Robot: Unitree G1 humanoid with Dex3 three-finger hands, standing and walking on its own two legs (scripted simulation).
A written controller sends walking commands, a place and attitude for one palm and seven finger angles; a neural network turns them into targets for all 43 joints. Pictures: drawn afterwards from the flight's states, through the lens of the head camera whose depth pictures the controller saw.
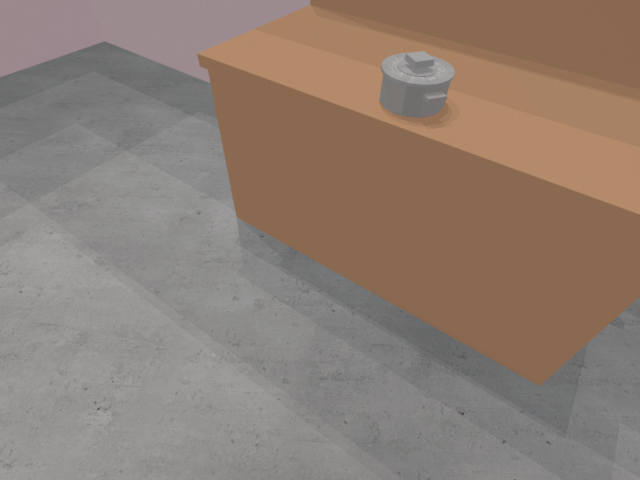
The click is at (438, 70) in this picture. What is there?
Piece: lid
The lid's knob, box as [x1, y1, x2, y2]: [405, 51, 434, 68]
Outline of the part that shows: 405,60 414,68 429,66 433,64 434,59 424,51 406,53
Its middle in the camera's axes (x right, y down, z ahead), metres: +0.24 -0.45 +0.96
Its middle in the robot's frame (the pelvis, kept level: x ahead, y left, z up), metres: +1.04 -0.19 +0.08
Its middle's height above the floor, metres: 0.85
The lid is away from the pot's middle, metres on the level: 0.00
